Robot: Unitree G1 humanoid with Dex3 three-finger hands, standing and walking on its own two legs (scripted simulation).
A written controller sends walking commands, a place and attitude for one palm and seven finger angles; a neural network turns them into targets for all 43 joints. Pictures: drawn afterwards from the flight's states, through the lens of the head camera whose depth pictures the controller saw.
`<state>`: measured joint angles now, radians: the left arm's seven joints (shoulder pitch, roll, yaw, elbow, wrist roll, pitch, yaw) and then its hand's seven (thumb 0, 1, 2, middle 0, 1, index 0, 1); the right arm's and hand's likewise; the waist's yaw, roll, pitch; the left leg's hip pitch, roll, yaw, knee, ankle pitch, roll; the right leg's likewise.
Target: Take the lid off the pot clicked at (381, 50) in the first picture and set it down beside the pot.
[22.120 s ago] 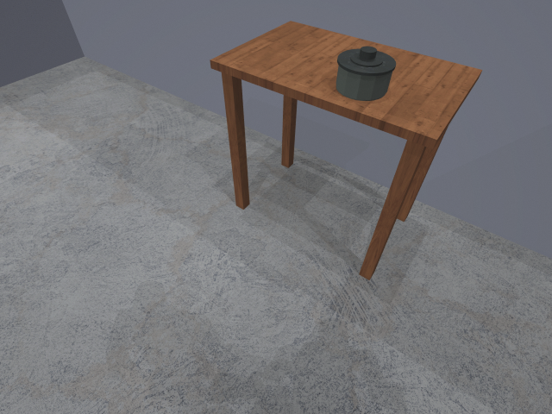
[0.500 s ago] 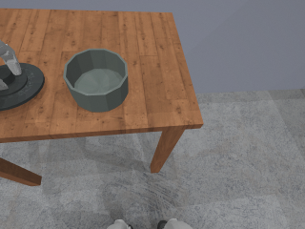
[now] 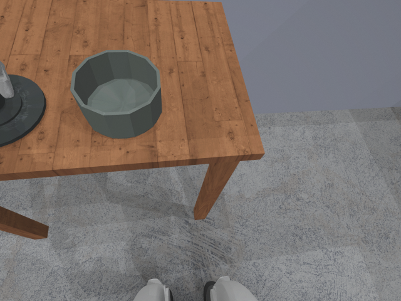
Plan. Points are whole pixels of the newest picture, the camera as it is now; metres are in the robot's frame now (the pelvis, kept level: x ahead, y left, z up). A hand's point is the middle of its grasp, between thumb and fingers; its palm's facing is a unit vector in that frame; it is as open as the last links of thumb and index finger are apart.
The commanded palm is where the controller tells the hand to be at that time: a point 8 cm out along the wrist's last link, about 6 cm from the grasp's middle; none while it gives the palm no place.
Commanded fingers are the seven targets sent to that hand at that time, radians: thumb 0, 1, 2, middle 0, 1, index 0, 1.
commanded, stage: open the fingers wide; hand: left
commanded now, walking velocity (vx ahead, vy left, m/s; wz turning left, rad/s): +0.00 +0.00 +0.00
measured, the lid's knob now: out of the picture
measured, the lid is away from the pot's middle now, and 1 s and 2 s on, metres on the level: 0.23 0.23 0.23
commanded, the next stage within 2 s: raise the empty hand in 1.18 s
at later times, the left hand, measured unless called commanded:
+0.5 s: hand out of the picture +0.46 +0.35 +0.08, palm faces -0.44 -0.12 -0.89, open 7.6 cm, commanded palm +0.48 +0.35 +0.13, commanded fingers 0.00 0.33 0.70 -0.55 -0.99 -0.55 -0.98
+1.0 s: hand out of the picture +0.45 +0.35 +0.08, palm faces -0.45 -0.12 -0.88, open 10.4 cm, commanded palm +0.47 +0.35 +0.13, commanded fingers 0.00 -0.00 0.63 -0.34 -0.87 -0.34 -0.87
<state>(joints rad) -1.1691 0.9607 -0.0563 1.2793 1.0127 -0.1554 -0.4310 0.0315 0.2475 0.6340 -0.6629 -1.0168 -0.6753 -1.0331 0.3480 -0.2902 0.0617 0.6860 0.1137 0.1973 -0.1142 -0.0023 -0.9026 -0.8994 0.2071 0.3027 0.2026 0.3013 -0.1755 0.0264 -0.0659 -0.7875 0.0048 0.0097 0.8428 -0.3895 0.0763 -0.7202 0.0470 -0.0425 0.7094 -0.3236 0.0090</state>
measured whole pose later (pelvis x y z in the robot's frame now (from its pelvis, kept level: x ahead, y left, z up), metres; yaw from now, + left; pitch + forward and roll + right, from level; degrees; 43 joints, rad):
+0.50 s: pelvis +0.00 +0.01 +0.00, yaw +0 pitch +18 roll -4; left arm -1.00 0.90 0.03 1.15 1.01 -0.20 -0.35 0.01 0.32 0.67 -0.58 -1.01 -0.58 -1.02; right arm 0.34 -0.28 0.04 0.64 0.10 0.24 -0.09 0.00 -0.90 -0.90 0.21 0.30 0.20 0.30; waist -0.15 0.03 -0.09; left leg -0.76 -0.01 0.02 0.82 -0.38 0.08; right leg -0.69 0.04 -0.03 0.70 -0.32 0.01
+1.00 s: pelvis +0.00 +0.00 +0.01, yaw +0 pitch +17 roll -4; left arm -0.96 0.91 0.03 1.15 1.00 -0.22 -0.34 0.00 0.07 0.65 -0.41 -0.92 -0.38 -0.89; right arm 0.34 -0.28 0.03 0.65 0.10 0.25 -0.10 0.00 -0.90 -0.90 0.21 0.30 0.20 0.30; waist -0.14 0.02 -0.08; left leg -0.72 -0.01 0.02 0.79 -0.37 0.08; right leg -0.66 0.04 -0.03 0.67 -0.31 0.01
